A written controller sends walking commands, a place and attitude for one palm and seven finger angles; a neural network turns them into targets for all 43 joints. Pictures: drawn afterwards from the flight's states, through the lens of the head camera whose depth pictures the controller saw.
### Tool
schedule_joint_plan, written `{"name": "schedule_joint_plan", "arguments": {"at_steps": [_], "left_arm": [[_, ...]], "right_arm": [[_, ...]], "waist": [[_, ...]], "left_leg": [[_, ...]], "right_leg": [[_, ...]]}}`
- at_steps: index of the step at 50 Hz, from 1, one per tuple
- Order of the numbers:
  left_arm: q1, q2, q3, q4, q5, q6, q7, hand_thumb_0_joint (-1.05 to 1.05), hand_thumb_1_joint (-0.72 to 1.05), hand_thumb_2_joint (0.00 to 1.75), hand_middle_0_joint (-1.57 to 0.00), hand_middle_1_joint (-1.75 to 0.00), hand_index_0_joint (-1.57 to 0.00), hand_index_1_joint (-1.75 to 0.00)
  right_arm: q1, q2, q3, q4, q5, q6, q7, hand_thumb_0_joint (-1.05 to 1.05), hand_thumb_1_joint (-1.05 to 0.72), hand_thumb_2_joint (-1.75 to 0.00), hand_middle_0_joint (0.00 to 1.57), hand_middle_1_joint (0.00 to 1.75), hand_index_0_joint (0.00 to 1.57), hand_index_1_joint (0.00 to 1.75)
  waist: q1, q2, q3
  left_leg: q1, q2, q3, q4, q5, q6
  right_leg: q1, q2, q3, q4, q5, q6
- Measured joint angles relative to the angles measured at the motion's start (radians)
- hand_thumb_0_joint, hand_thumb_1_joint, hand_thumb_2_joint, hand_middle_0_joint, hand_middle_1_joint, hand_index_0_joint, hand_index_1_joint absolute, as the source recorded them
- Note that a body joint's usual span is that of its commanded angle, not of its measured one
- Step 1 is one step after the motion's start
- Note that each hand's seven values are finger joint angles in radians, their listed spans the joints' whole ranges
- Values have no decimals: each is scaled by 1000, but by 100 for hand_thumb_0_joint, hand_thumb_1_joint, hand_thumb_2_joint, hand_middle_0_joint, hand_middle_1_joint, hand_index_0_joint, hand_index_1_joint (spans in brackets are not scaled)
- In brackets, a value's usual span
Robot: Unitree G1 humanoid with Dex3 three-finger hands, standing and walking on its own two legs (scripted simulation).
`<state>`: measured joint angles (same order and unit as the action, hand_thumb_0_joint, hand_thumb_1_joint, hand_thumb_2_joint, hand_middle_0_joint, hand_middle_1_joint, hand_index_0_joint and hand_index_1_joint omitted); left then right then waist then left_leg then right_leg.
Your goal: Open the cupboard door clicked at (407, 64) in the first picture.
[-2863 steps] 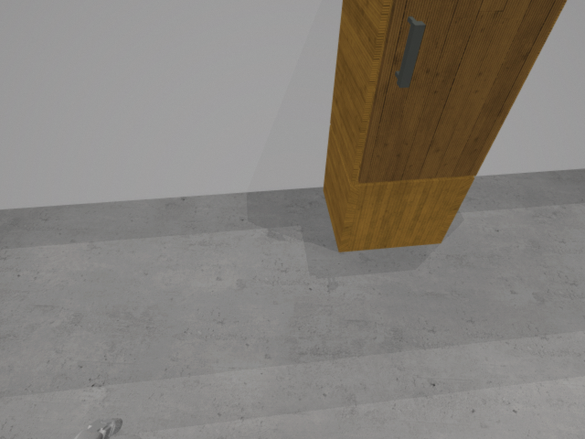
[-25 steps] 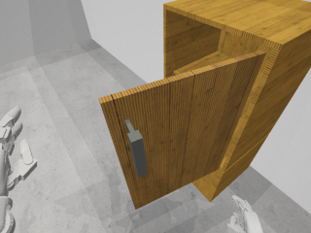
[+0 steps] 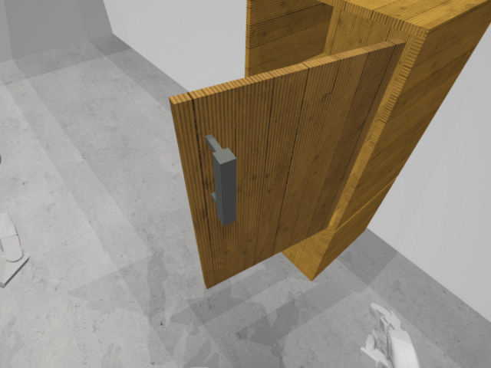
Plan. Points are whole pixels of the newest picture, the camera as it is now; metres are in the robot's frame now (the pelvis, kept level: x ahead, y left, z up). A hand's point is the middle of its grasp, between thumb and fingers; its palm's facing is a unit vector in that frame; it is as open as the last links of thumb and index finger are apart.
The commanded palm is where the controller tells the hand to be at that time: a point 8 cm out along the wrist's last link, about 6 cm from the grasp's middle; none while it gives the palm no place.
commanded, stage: step back with the hand held close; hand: left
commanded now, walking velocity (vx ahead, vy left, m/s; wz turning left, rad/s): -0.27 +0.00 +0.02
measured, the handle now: (219, 181) +0.37 +0.08 +0.12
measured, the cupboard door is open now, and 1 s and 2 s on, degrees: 78 78 78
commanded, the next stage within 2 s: stop stepping back and stand still in 0.44 s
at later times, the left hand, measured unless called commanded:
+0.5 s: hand out of the picture +0.09 +0.26 +0.18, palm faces +0.48 -0.76 -0.44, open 7.4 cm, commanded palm +0.03 +0.28 +0.19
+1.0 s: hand out of the picture -0.03 +0.22 +0.17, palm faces +0.42 -0.77 -0.49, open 7.4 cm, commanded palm -0.07 +0.25 +0.19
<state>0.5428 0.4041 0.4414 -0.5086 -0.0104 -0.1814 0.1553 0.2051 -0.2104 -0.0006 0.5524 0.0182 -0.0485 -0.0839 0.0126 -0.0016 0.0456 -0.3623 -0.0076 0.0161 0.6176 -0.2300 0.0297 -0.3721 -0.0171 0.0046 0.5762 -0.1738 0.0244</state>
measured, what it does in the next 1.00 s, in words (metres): walks backwards: right foot, then left foot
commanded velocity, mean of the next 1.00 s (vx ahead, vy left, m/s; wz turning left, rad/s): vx -0.07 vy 0.03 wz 0.00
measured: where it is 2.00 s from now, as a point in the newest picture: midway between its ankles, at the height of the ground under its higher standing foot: outside the picture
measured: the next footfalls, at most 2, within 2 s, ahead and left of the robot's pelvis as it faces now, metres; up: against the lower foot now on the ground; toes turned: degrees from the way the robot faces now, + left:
right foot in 0.52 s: -0.16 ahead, -0.10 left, +0.00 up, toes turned -4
left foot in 0.68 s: -0.06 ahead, +0.06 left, +0.00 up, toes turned +0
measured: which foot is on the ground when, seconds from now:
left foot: down 0.00-0.52, up 0.54-0.66, down 0.68-0.92, up 0.94-1.00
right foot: down 0.00-0.22, up 0.24-0.50, down 0.52-1.00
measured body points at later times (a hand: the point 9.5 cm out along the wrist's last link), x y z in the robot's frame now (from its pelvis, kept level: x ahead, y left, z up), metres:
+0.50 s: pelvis -0.11 -0.02 +0.00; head -0.09 +0.00 +0.45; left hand +0.06 +0.29 +0.20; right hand +0.05 -0.23 -0.09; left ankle +0.06 +0.11 -0.72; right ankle -0.24 -0.13 -0.72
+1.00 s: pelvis -0.22 -0.04 +0.01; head -0.23 -0.05 +0.46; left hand -0.06 +0.25 +0.20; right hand -0.07 -0.29 -0.08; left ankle -0.16 +0.07 -0.68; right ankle -0.19 -0.12 -0.72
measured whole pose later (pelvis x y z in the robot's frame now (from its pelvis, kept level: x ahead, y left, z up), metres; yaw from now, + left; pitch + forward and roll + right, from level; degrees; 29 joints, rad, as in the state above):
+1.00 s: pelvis -0.22 -0.04 +0.01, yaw -1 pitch -2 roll +2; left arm 0.58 0.40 0.39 -0.46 -0.01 -0.17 0.14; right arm 0.24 -0.21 -0.01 0.65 -0.01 -0.08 -0.06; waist 0.01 -0.02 -0.01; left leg -0.49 -0.05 0.01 0.91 -0.36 0.00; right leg -0.27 0.01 -0.05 0.55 -0.27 -0.07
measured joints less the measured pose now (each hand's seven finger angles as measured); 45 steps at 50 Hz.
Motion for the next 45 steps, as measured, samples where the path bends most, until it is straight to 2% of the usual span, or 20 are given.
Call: {"name": "schedule_joint_plan", "arguments": {"at_steps": [4,7,9,11,13,15,17,20,23,26,27,29,31,33,34,36,37,39,41,45], "left_arm": [[-30,-35,-17,23,13,-6,5,1,89,90,-21,-31,-21,-31],[-50,-47,-37,11,9,-7,17,1,89,90,-21,-31,-21,-31],[-58,-40,-44,-8,5,-10,23,1,89,90,-21,-31,-21,-31],[-63,-25,-41,-26,-1,-12,24,1,89,90,-21,-31,-21,-31],[-62,-7,-26,-32,4,-15,25,1,89,90,-21,-31,-21,-31],[-63,28,4,-35,6,-19,27,1,89,90,-21,-31,-21,-31],[-50,53,37,-43,-2,-33,31,1,88,90,-21,-31,-21,-31],[-5,51,67,-58,-21,-43,44,1,89,90,-21,-31,-21,-31],[12,25,49,-55,-37,-38,41,1,89,90,-21,-31,-21,-31],[-13,11,17,-43,-43,-39,21,1,89,90,-20,-30,-20,-30],[-32,-7,-10,-32,-40,-42,9,1,89,90,-20,-30,-20,-30],[-40,-12,-50,-25,-33,-42,-9,1,89,90,-21,-31,-21,-31],[-14,11,-44,-48,-26,-37,-22,1,89,90,-21,-31,-21,-31],[24,34,-10,-76,-28,-35,-23,1,88,90,-21,-31,-21,-31],[39,38,5,-83,-34,-34,-21,1,88,90,-21,-31,-21,-31],[29,53,22,-73,-41,-28,-12,1,88,90,-21,-31,-21,-31],[7,60,23,-54,-42,-25,-9,1,88,90,-21,-31,-21,-31],[-25,54,17,-4,-42,-20,-5,1,89,90,-21,-31,-21,-31],[-31,42,7,33,-38,0,0,1,89,90,-21,-31,-21,-31],[14,30,-11,63,-24,16,2,1,89,90,-21,-31,-21,-31]], "right_arm": [[11,3,4,19,-7,-15,3,1,-91,-90,20,30,20,30],[11,0,8,45,-13,-17,9,1,-91,-90,20,30,20,30],[7,-4,11,60,-17,-13,10,1,-91,-90,20,30,20,30],[6,-5,12,59,-17,-8,6,1,-91,-90,20,30,20,30],[16,-4,4,48,-20,-19,-1,1,-91,-90,20,30,20,30],[28,17,-11,56,-24,-39,0,1,-91,-90,20,30,20,30],[38,38,-14,74,-20,-52,14,1,-91,-90,20,30,20,30],[42,54,-9,93,-16,-70,32,1,-91,-90,20,30,20,30],[26,60,4,101,-22,-89,41,1,-91,-90,20,30,20,30],[-18,57,14,94,-28,-101,49,1,-91,-90,20,30,20,30],[-40,46,13,106,-26,-94,48,1,-91,-90,20,30,20,30],[-53,36,15,137,-23,-77,39,1,-91,-90,20,30,20,30],[-38,42,24,135,-14,-58,31,1,-91,-90,20,30,20,30],[-21,41,36,112,-9,-49,19,1,-91,-90,20,30,20,30],[-14,30,38,97,-7,-51,13,1,-91,-90,20,30,20,30],[-17,18,24,81,-5,-63,9,1,-91,-90,20,30,20,30],[-23,18,15,78,-2,-68,13,1,-91,-90,20,30,20,30],[-29,13,8,75,-5,-80,21,1,-91,-90,20,30,20,30],[-26,8,8,68,-10,-86,22,1,-91,-90,20,30,20,30],[9,11,9,51,-12,-74,19,1,-91,-90,20,30,20,30]], "waist": [[3,13,-6],[0,1,-5],[-10,-11,4],[-19,-22,18],[-34,6,26],[-49,22,24],[-43,23,2],[-24,20,-41],[-8,12,-67],[13,-12,-54],[17,9,-32],[21,11,-20],[23,-30,-32],[10,-58,-46],[1,-49,-52],[-20,-39,-48],[-21,-48,-36],[-27,-47,-25],[-41,-34,-26],[-55,-22,-47]], "left_leg": [[-52,6,-4,72,-85,3],[-94,-1,-11,121,-174,-10],[-92,-4,-9,116,-160,-13],[-96,-5,-5,93,-68,-5],[-106,18,-22,68,38,16],[-112,31,-49,33,100,17],[-119,44,-57,-11,118,9],[-133,64,-48,-92,176,-2],[-153,70,-30,-173,247,-21],[-210,59,2,-175,258,-40],[-232,64,-12,-111,165,-50],[-255,35,-29,86,-36,-61],[-221,1,-1,174,-92,-55],[-127,-18,30,99,-30,-42],[-60,-18,37,13,74,-32],[1,-24,35,-77,48,19],[15,-33,41,-89,40,30],[37,-37,45,-119,60,34],[52,-34,39,-152,94,28],[43,-33,30,-164,92,15]], "right_leg": [[-31,3,-8,23,8,-6],[-55,-2,-13,18,30,-12],[-68,-8,-16,22,44,-9],[-86,-11,-16,51,-9,-6],[-132,33,0,234,-149,-1],[-152,78,22,469,-222,-4],[-121,102,29,572,-261,-4],[-2,92,4,468,-310,-8],[145,79,-19,209,-346,-22],[259,58,-16,-85,-260,-53],[254,71,-19,-84,-249,-58],[250,70,-18,-77,-247,-56],[240,47,-1,-73,-241,-51],[227,35,5,-52,-234,-51],[215,40,-3,-22,-228,-46],[162,42,-12,95,-219,-25],[137,38,5,152,-257,-19],[99,41,20,194,-319,-13],[79,39,8,178,-313,-10],[119,26,-41,42,-261,-23]]}}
